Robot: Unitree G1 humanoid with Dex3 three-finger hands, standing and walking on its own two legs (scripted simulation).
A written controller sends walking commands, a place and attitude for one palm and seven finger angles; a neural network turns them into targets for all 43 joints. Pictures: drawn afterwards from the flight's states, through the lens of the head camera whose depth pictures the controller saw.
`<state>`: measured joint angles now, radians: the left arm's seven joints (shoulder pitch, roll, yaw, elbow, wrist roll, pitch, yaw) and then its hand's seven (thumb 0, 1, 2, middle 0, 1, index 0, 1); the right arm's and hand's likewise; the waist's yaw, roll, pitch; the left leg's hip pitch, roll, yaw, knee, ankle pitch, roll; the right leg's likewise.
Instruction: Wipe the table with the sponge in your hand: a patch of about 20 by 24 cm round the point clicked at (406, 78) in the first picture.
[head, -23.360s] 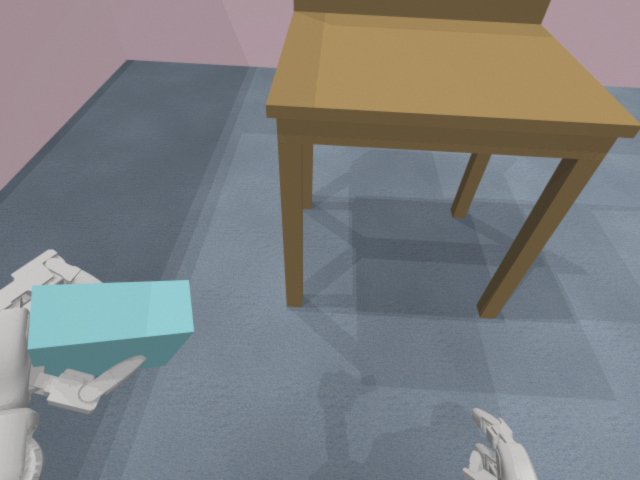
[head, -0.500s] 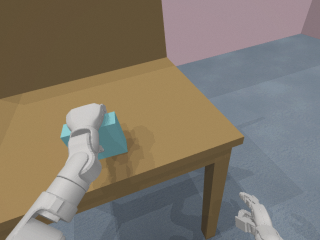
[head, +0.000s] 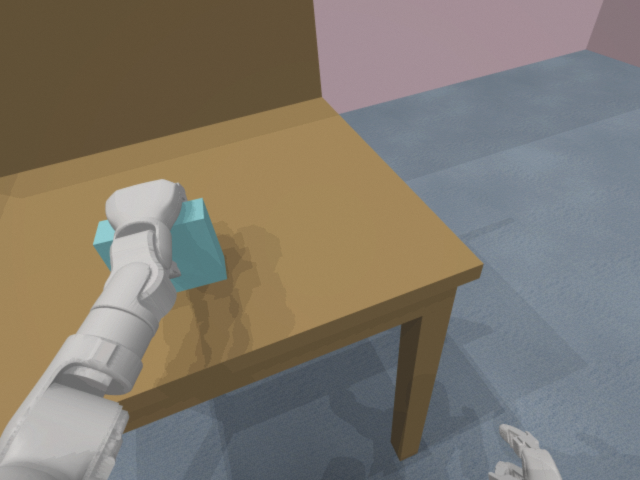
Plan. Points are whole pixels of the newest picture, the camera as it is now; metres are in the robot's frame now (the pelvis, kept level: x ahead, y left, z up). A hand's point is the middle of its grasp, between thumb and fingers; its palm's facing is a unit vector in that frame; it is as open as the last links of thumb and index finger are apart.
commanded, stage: wipe forward along the third lane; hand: left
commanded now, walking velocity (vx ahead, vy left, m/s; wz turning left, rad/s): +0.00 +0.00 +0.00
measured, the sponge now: (171, 261) +0.38 +0.24 +0.10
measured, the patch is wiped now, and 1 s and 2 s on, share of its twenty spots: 0.95 1.00 1.00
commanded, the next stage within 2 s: wipe back along the third lane in 0.54 s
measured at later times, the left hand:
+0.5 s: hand (158, 212) +0.44 +0.27 +0.14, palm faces -0.05 -0.01 -1.00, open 9.5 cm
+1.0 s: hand (155, 211) +0.45 +0.28 +0.13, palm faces +0.06 -0.01 -1.00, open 9.5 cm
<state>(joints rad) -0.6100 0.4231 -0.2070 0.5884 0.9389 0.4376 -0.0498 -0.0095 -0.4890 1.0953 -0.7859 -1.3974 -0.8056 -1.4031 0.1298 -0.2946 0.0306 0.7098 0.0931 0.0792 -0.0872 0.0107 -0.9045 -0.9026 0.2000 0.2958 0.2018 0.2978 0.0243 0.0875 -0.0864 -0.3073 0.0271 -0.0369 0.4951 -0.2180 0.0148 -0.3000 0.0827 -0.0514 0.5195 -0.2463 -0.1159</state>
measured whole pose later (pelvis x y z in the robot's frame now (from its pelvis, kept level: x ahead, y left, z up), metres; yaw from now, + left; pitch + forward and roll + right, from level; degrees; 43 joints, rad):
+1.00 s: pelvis +0.03 +0.07 +0.01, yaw +0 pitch +5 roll +0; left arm -0.72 0.31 -0.31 0.68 0.97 0.54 0.08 0.00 -0.47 1.10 -0.75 -1.44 -0.77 -1.45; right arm 0.13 -0.26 0.02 0.71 0.09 0.14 -0.02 0.01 -0.91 -0.90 0.20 0.30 0.20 0.30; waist 0.03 0.07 -0.13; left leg -0.31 -0.04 0.00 0.46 -0.24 0.04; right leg -0.28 0.02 -0.01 0.44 -0.25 -0.02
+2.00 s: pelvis +0.02 +0.02 +0.00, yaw -1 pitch -2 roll +1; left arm -0.30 0.35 -0.34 0.10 0.96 0.68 -0.01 0.03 -0.46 1.09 -0.74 -1.44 -0.77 -1.45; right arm 0.03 -0.29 0.04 0.65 0.10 0.16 0.00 0.01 -0.91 -0.90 0.20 0.30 0.20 0.30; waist 0.06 0.11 -0.10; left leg -0.20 0.01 -0.01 0.49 -0.25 0.00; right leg -0.20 0.07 -0.02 0.52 -0.28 -0.08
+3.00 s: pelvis +0.00 +0.03 +0.00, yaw -2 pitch -5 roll +1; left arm -0.02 0.46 -0.17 -0.26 0.85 0.59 -0.05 -0.01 -0.48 1.09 -0.77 -1.41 -0.80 -1.42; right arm 0.04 -0.28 0.05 0.61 0.08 0.11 -0.04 0.01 -0.90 -0.90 0.20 0.30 0.20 0.30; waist 0.10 0.11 -0.05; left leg -0.18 0.01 0.00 0.49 -0.23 -0.02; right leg -0.18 0.07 -0.01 0.52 -0.26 -0.08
